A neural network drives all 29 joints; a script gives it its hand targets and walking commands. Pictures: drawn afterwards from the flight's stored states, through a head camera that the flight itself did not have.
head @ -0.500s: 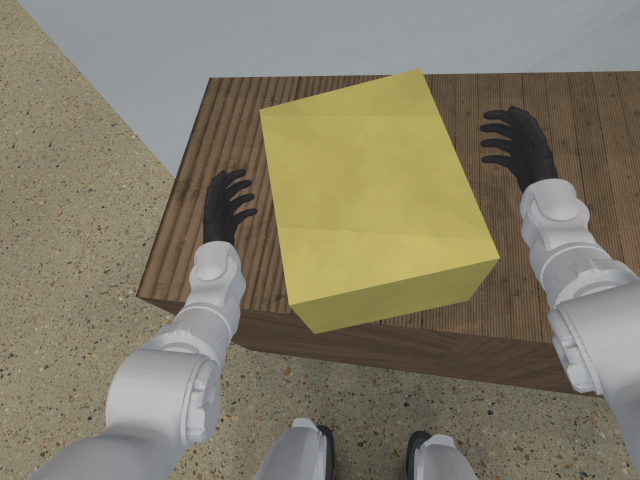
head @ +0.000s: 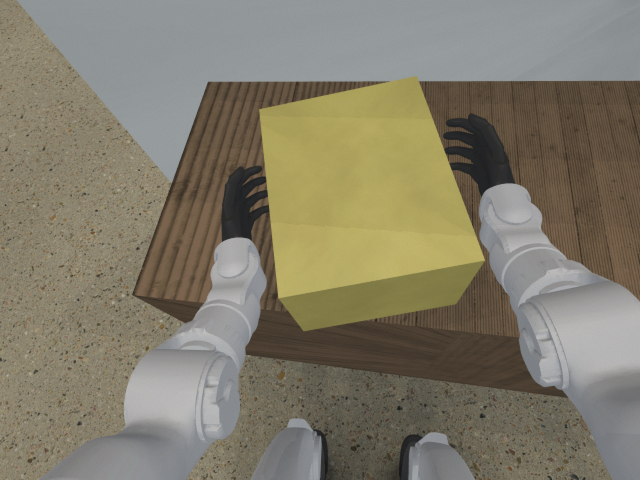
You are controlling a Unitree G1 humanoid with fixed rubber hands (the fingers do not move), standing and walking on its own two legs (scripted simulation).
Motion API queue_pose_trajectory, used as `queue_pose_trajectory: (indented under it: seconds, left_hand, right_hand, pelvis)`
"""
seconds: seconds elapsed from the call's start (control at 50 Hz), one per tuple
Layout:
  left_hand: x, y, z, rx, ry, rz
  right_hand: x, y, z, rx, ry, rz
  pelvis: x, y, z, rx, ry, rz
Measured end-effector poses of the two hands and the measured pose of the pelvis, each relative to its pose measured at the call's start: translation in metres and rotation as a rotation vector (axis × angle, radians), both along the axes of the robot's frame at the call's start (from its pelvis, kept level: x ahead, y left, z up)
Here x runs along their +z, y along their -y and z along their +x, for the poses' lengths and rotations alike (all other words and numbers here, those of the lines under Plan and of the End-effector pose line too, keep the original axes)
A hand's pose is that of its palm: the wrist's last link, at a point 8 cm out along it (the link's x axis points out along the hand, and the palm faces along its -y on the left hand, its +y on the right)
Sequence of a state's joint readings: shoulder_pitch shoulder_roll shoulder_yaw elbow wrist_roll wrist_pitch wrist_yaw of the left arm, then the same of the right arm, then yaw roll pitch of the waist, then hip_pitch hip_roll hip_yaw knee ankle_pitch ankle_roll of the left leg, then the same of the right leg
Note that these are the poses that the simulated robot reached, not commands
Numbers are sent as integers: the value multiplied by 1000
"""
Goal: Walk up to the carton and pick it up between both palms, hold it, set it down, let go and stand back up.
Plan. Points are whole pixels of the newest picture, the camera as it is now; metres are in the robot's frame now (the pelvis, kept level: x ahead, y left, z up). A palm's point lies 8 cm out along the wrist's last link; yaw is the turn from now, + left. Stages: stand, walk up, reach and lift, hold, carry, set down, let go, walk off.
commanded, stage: reach and lift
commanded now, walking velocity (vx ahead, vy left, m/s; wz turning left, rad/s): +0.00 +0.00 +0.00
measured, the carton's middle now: (358, 207) +0.46 +0.04 -0.04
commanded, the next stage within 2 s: none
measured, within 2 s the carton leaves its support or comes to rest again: neither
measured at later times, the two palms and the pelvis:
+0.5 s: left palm (239, 228) +0.40 +0.19 +0.00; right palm (488, 180) +0.48 -0.12 +0.01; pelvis +0.00 +0.00 -0.01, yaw +1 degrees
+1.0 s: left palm (242, 232) +0.40 +0.19 +0.00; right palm (486, 195) +0.46 -0.12 +0.01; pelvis +0.01 +0.01 +0.02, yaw +0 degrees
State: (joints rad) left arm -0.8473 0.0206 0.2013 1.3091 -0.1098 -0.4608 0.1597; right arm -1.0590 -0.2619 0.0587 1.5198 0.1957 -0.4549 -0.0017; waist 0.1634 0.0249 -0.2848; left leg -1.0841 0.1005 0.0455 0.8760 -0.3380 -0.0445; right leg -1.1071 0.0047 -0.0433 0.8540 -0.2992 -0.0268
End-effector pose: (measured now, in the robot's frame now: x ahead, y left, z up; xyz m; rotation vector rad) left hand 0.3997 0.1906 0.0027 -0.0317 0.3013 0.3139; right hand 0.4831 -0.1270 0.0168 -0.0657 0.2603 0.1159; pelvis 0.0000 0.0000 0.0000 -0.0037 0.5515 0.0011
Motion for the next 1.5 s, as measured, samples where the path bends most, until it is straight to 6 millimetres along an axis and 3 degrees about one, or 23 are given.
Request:
queue_pose_trajectory:
  seconds: [0.62,0.86,1.06,1.28,1.5]
  left_hand:
    - [-2,-1,4,15,43,-5]
    - [-3,4,1,-2,48,7]
    - [-3,4,-1,0,50,19]
    - [-4,4,-1,1,57,19]
    - [-5,4,-2,5,69,11]
  right_hand:
    - [-3,-5,-4,-16,-28,1]
    - [-5,-6,-18,-17,8,-20]
    - [-7,-6,-21,-20,30,-13]
    - [-7,-6,-21,-19,30,-18]
    - [-6,-7,-21,-16,57,-48]
  pelvis:
    - [-8,0,0,18,-6,-7]
    - [13,-5,0,8,22,-1]
    - [28,-11,17,-4,24,-2]
    - [33,-11,32,6,40,-10]
    - [33,-9,30,13,22,-22]
